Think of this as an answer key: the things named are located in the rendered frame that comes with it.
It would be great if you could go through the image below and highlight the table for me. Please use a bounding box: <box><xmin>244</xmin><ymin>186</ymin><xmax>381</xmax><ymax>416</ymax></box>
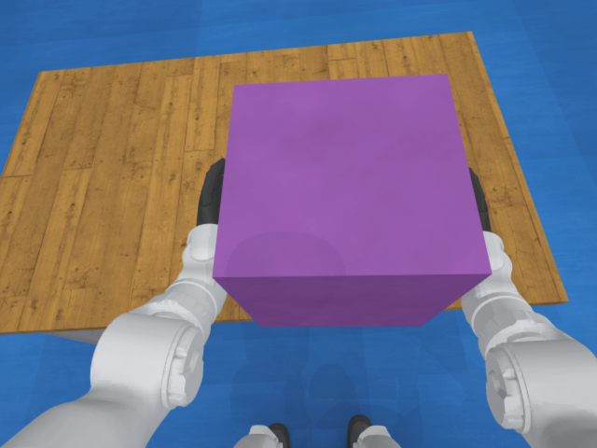
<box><xmin>0</xmin><ymin>31</ymin><xmax>569</xmax><ymax>345</ymax></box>

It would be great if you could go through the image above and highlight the right robot forearm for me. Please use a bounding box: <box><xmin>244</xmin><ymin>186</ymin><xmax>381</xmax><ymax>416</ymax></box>
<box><xmin>461</xmin><ymin>231</ymin><xmax>597</xmax><ymax>363</ymax></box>

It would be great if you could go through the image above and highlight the right robot upper arm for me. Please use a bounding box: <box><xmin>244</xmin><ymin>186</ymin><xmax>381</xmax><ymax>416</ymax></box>
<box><xmin>485</xmin><ymin>339</ymin><xmax>597</xmax><ymax>448</ymax></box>

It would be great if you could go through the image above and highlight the left robot forearm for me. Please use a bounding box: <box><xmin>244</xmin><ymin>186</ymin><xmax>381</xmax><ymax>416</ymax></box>
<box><xmin>90</xmin><ymin>224</ymin><xmax>227</xmax><ymax>385</ymax></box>

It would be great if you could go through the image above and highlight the right robot shin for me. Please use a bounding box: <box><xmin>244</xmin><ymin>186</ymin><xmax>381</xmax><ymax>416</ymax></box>
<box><xmin>359</xmin><ymin>426</ymin><xmax>391</xmax><ymax>440</ymax></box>

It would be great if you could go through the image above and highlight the robot left hand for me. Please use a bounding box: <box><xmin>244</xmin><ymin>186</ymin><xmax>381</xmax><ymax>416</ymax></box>
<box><xmin>196</xmin><ymin>158</ymin><xmax>226</xmax><ymax>227</ymax></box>

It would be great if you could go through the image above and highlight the carton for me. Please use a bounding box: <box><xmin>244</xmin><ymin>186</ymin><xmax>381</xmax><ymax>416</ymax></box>
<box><xmin>212</xmin><ymin>74</ymin><xmax>493</xmax><ymax>327</ymax></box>

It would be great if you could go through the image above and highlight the left robot upper arm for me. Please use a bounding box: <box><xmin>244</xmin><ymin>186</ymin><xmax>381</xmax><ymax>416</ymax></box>
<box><xmin>0</xmin><ymin>313</ymin><xmax>204</xmax><ymax>448</ymax></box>

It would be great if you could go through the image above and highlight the robot right foot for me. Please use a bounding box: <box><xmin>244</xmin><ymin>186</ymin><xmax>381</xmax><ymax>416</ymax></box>
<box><xmin>347</xmin><ymin>414</ymin><xmax>372</xmax><ymax>448</ymax></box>

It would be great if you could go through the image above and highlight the robot right hand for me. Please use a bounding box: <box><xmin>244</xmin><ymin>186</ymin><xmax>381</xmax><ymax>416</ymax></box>
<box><xmin>468</xmin><ymin>167</ymin><xmax>492</xmax><ymax>232</ymax></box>

